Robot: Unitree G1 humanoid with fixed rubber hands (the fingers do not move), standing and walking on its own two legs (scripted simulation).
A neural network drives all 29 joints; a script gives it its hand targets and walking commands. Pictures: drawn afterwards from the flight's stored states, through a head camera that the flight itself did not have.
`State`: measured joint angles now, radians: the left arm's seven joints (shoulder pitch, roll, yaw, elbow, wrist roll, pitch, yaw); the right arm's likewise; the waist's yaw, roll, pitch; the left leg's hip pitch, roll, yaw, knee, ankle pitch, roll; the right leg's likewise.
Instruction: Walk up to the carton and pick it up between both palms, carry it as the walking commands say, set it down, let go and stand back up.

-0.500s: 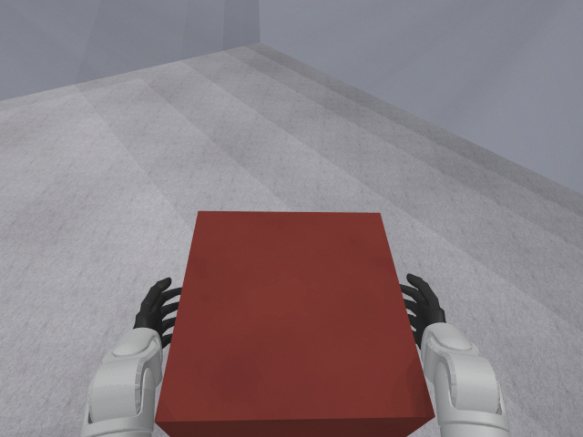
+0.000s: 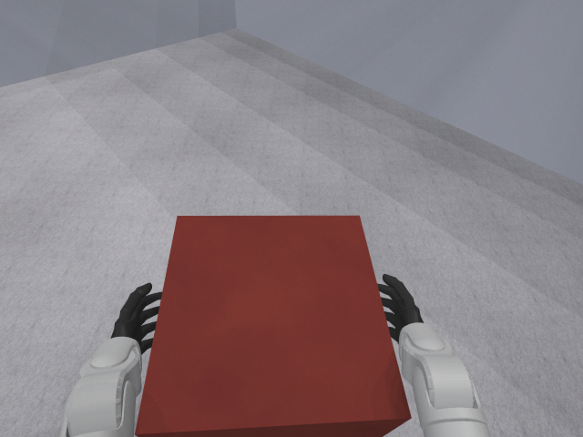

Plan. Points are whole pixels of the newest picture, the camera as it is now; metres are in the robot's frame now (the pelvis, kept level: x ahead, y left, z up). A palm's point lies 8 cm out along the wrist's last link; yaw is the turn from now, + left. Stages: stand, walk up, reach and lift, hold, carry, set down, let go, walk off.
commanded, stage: hold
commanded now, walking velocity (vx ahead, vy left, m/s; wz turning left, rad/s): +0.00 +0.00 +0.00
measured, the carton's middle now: (270, 338) +0.29 +0.06 -0.05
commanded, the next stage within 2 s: set down in 0.10 s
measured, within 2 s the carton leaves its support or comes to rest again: neither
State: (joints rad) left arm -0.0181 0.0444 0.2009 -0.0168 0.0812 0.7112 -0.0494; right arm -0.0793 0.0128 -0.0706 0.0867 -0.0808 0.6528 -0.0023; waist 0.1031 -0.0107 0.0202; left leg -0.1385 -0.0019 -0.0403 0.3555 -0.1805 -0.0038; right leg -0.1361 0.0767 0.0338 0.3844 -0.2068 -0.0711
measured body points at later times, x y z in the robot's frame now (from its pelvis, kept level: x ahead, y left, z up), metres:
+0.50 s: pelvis -0.02 +0.04 -0.01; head -0.03 +0.04 +0.44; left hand +0.26 +0.26 +0.00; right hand +0.33 -0.11 +0.00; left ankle +0.01 +0.14 -0.75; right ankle +0.00 -0.07 -0.75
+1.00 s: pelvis -0.02 +0.03 -0.03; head +0.11 +0.03 +0.40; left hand +0.27 +0.29 -0.10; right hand +0.35 -0.08 -0.11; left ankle +0.01 +0.14 -0.75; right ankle +0.00 -0.07 -0.75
